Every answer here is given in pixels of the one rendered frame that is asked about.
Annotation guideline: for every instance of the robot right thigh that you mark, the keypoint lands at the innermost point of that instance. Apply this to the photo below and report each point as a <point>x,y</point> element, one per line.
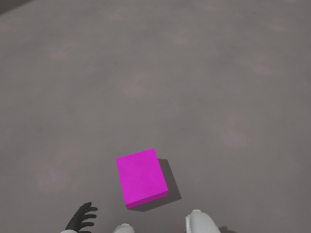
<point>198,222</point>

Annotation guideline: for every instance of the carton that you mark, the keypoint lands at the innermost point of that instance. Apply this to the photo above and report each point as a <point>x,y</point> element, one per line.
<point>142,181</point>

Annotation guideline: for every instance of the left robot hand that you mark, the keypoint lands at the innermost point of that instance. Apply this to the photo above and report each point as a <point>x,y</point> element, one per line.
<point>76,221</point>

